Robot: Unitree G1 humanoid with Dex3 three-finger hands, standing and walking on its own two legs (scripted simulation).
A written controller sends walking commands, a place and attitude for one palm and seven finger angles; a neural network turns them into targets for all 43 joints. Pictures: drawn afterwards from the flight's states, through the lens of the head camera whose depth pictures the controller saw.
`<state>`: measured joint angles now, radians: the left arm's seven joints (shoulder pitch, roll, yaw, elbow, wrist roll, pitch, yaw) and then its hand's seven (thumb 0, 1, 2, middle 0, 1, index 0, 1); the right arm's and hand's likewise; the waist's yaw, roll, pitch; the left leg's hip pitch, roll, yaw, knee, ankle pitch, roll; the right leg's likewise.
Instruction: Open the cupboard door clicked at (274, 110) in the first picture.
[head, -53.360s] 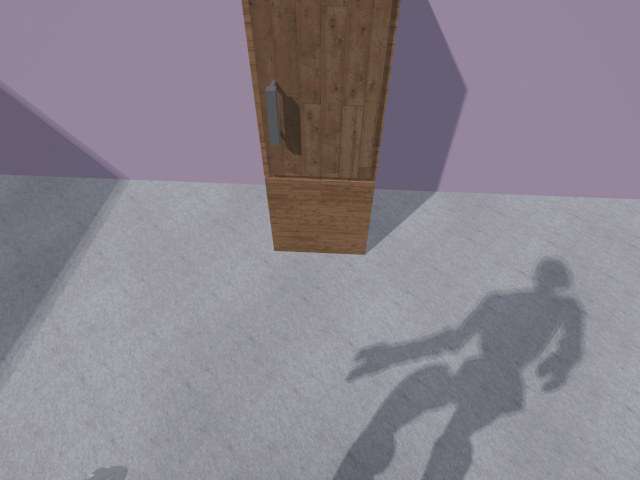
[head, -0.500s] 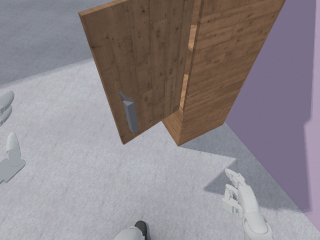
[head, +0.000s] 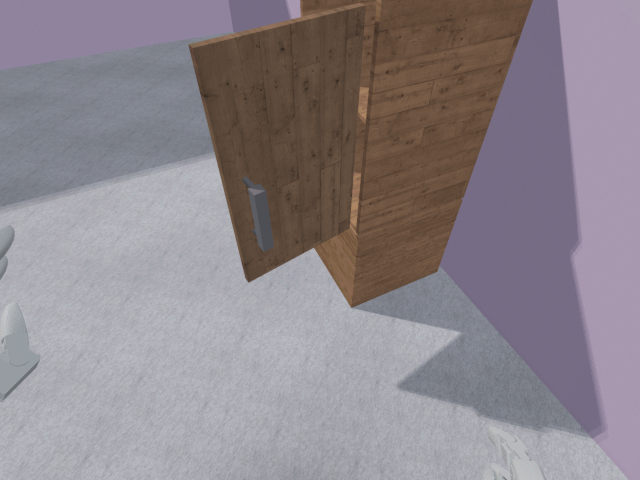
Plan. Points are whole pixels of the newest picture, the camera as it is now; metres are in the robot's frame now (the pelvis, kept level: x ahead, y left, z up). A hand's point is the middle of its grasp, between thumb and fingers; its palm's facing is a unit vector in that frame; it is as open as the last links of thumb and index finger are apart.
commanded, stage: stop stepping back and stand still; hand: left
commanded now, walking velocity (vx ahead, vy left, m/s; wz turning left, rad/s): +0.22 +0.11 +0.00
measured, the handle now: (256, 214) +0.65 +0.17 -0.10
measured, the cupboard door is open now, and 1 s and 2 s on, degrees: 100 100 100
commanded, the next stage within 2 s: let the arm hang, fingers relaxed in 1.04 s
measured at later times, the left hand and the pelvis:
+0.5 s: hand out of the picture +0.08 +0.26 +0.17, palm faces +0.55 -0.68 -0.49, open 7.4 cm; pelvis -0.09 -0.02 -0.01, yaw +6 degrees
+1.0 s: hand out of the picture +0.03 +0.22 +0.16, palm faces +0.53 -0.69 -0.48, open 7.4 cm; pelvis -0.13 -0.06 -0.01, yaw +8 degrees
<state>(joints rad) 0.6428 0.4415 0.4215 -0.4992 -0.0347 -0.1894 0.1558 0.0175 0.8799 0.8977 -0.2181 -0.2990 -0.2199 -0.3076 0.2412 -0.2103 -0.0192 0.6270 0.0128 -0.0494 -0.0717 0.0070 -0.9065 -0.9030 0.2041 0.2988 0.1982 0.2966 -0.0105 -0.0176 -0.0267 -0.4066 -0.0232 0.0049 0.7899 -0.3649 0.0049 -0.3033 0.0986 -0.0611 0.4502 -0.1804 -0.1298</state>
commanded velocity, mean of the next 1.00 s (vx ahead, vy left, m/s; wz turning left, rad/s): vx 0.11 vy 0.04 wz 0.00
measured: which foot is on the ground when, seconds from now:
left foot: up 0.00-0.24, down 0.26-0.40, up 0.42-0.70, down 0.72-0.88, up 0.90-1.00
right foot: down 0.00-0.72, up 0.74-0.86, down 0.88-1.00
